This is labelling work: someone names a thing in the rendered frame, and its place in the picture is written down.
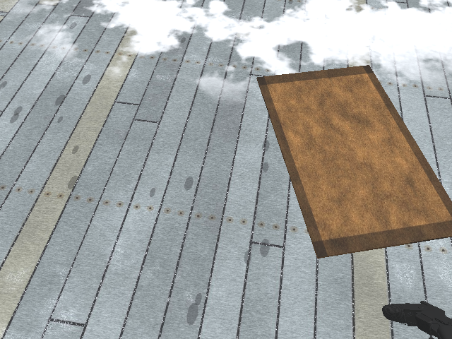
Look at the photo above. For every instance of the robot right hand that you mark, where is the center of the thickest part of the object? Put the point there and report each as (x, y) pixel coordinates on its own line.
(428, 318)

